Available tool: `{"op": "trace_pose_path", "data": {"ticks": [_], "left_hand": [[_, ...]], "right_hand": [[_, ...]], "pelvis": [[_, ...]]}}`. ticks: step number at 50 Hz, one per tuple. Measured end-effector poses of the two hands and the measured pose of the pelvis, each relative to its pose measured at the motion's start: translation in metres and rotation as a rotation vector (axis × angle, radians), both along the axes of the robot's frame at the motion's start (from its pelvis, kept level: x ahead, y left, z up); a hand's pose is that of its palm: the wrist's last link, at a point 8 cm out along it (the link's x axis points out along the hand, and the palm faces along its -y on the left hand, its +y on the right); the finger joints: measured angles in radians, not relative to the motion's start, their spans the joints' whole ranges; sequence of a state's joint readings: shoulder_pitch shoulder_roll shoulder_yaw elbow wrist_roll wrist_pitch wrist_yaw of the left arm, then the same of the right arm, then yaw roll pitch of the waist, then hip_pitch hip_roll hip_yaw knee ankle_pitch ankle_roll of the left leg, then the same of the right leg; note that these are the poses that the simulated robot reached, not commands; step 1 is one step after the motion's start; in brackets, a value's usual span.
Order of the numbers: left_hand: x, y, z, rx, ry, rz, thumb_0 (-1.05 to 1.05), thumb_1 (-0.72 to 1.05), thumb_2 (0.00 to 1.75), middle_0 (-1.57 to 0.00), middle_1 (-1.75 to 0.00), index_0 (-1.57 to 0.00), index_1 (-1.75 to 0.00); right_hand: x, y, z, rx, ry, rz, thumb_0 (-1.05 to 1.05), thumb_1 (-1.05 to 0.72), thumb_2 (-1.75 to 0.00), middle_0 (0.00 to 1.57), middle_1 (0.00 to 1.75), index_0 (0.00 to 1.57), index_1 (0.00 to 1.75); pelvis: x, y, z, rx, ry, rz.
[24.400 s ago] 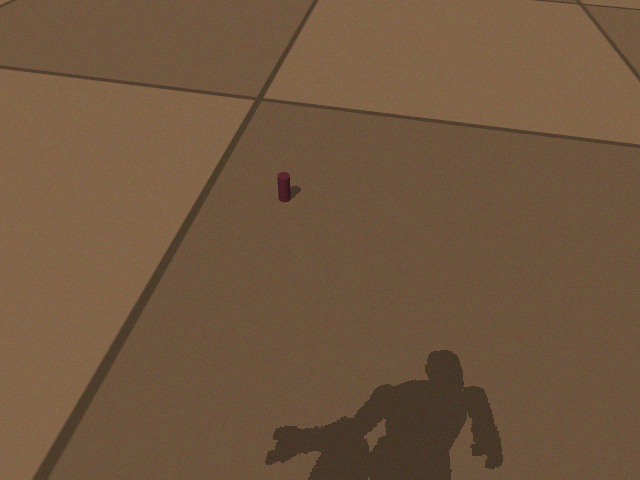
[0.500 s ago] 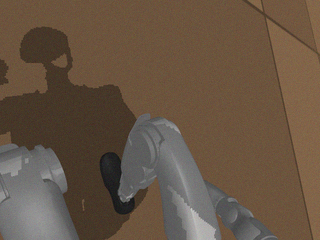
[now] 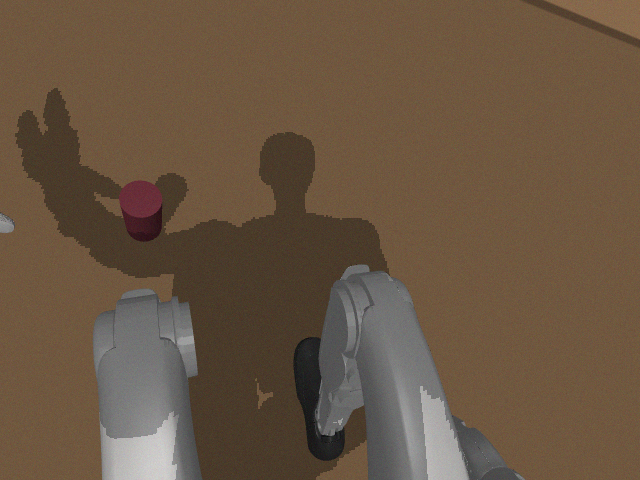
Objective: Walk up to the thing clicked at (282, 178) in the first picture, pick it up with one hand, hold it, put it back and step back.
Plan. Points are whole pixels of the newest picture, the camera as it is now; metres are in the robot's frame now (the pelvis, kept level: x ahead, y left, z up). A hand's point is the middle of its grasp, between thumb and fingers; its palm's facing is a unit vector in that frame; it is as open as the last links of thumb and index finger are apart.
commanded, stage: home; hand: left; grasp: from the side
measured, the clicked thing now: (142, 213) +0.47 +0.18 -0.28
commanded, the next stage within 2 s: none
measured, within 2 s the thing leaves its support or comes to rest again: neither
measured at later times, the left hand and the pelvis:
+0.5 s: hand out of the picture +0.32 +0.28 +0.10, palm faces +0.20 -0.89 -0.41, open 16.1 cm; pelvis +0.04 -0.02 +0.20, yaw +8 degrees
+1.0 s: hand out of the picture +0.25 +0.22 +0.29, palm faces +0.24 -0.92 -0.32, open 16.6 cm; pelvis +0.09 +0.00 +0.36, yaw +10 degrees
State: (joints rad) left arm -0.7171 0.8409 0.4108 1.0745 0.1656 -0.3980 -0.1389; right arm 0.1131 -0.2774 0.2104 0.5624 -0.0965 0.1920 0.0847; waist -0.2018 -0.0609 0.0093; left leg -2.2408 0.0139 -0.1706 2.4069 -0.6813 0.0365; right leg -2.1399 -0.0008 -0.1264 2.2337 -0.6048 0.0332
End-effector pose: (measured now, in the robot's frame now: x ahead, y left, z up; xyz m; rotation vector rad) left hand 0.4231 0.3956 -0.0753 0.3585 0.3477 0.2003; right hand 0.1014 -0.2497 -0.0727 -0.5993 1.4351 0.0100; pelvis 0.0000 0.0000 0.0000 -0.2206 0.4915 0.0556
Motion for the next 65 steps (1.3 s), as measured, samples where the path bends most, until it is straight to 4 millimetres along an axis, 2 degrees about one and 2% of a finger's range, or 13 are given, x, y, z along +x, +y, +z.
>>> {"op": "trace_pose_path", "data": {"ticks": [4, 7, 10, 16, 20, 24, 30, 36, 42, 48, 53, 58, 65], "left_hand": [[-0.028, 0.003, 0.032, 0.053, 0.063, 0.04, -0.02, -0.43, 0.14, -0.1, -0.09, -0.1, -0.1], [-0.052, -0.008, 0.053, 0.068, 0.114, 0.05, -0.02, -0.42, 0.14, -0.09, -0.09, -0.09, -0.09], [-0.073, -0.025, 0.075, 0.066, 0.158, 0.061, -0.02, -0.41, 0.15, -0.09, -0.09, -0.09, -0.09], [-0.105, -0.055, 0.127, 0.041, 0.215, 0.103, -0.01, -0.37, 0.17, -0.1, -0.1, -0.1, -0.11], [-0.118, -0.066, 0.163, 0.021, 0.245, 0.151, -0.01, -0.34, 0.19, -0.11, -0.11, -0.11, -0.12], [-0.128, -0.076, 0.198, -0.009, 0.272, 0.19, -0.01, -0.32, 0.2, -0.11, -0.11, -0.11, -0.12], [-0.144, -0.095, 0.243, -0.062, 0.33, 0.226, -0.01, -0.32, 0.2, -0.11, -0.11, -0.11, -0.12], [-0.164, -0.11, 0.289, -0.099, 0.377, 0.258, -0.01, -0.33, 0.19, -0.11, -0.11, -0.11, -0.12], [-0.179, -0.122, 0.336, -0.121, 0.39, 0.265, -0.01, -0.37, 0.17, -0.1, -0.1, -0.1, -0.11], [-0.195, -0.134, 0.382, -0.134, 0.38, 0.255, -0.01, -0.38, 0.15, -0.08, -0.08, -0.08, -0.09], [-0.208, -0.14, 0.411, -0.143, 0.349, 0.25, -0.01, -0.4, 0.14, -0.07, -0.08, -0.08, -0.08], [-0.218, -0.143, 0.423, -0.158, 0.339, 0.259, -0.01, -0.42, 0.13, -0.07, -0.07, -0.07, -0.08], [-0.224, -0.146, 0.42, -0.174, 0.357, 0.278, -0.01, -0.43, 0.12, -0.06, -0.07, -0.07, -0.07]], "right_hand": [[0.009, -0.002, 0.001, 0.05, -0.024, -0.066, 0.0, -0.91, -0.91, 0.2, 0.3, 0.21, 0.3], [0.024, -0.002, 0.01, 0.086, -0.064, -0.1, 0.0, -0.91, -0.91, 0.2, 0.3, 0.21, 0.3], [0.045, 0.001, 0.027, 0.118, -0.124, -0.115, 0.0, -0.91, -0.9, 0.2, 0.3, 0.21, 0.3], [0.094, 0.006, 0.081, 0.162, -0.278, -0.104, 0.01, -0.91, -0.9, 0.2, 0.3, 0.21, 0.3], [0.122, 0.006, 0.124, 0.175, -0.376, -0.089, 0.01, -0.9, -0.9, 0.2, 0.3, 0.21, 0.3], [0.143, 0.005, 0.166, 0.181, -0.452, -0.082, 0.01, -0.9, -0.9, 0.2, 0.3, 0.21, 0.3], [0.158, 0.006, 0.224, 0.184, -0.517, -0.084, 0.01, -0.9, -0.9, 0.2, 0.3, 0.21, 0.3], [0.16, 0.012, 0.275, 0.184, -0.557, -0.092, 0.01, -0.9, -0.9, 0.2, 0.3, 0.21, 0.3], [0.161, 0.022, 0.318, 0.195, -0.608, -0.107, 0.01, -0.9, -0.9, 0.2, 0.3, 0.21, 0.3], [0.166, 0.034, 0.353, 0.22, -0.685, -0.123, 0.01, -0.9, -0.9, 0.2, 0.3, 0.21, 0.3], [0.177, 0.043, 0.373, 0.244, -0.758, -0.113, 0.01, -0.9, -0.9, 0.2, 0.3, 0.21, 0.3], [0.19, 0.05, 0.385, 0.265, -0.812, -0.08, 0.01, -0.9, -0.9, 0.2, 0.3, 0.21, 0.3], [0.197, 0.05, 0.392, 0.267, -0.832, -0.036, 0.01, -0.9, -0.9, 0.2, 0.3, 0.21, 0.3]], "pelvis": [[0.003, -0.002, 0.017, 0.035, 0.049, 0.012], [0.005, -0.004, 0.037, 0.059, 0.074, 0.019], [0.007, -0.007, 0.062, 0.079, 0.086, 0.023], [0.016, -0.014, 0.118, 0.11, 0.085, 0.035], [0.025, -0.018, 0.155, 0.127, 0.07, 0.046], [0.035, -0.02, 0.19, 0.139, 0.046, 0.055], [0.051, -0.019, 0.241, 0.153, -0.007, 0.069], [0.067, -0.016, 0.287, 0.166, -0.075, 0.084], [0.08, -0.01, 0.325, 0.178, -0.156, 0.097], [0.091, -0.003, 0.354, 0.188, -0.233, 0.105], [0.097, 0.002, 0.367, 0.195, -0.278, 0.11], [0.099, 0.003, 0.372, 0.2, -0.306, 0.116], [0.099, 0.0, 0.375, 0.206, -0.323, 0.125]]}}
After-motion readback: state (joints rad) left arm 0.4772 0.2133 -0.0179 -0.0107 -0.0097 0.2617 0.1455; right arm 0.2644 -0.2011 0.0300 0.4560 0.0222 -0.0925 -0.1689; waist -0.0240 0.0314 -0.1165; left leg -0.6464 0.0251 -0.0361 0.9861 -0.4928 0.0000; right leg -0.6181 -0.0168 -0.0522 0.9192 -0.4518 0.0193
